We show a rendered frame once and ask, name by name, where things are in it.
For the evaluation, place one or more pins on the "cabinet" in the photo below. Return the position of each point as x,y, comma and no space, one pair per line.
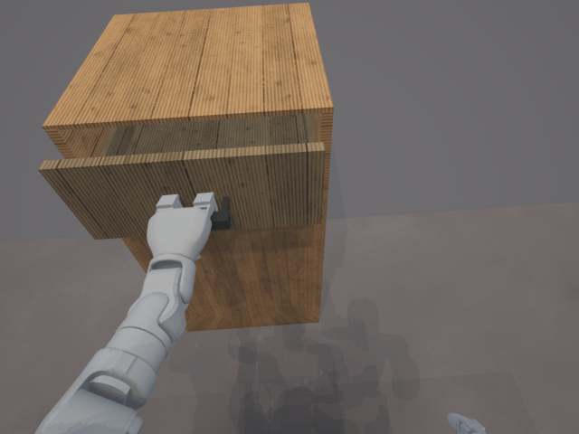
210,64

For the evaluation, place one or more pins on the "left robot hand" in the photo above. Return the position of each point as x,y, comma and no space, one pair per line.
177,230

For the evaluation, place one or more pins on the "right robot hand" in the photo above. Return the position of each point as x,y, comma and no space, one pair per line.
464,425

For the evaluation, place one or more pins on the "robot left forearm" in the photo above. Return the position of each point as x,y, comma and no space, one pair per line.
125,370

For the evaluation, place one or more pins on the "robot left upper arm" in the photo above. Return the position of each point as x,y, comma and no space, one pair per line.
89,413

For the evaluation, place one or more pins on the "drawer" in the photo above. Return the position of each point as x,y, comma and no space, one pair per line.
270,168

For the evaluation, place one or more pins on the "handle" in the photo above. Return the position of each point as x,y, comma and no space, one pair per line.
221,220

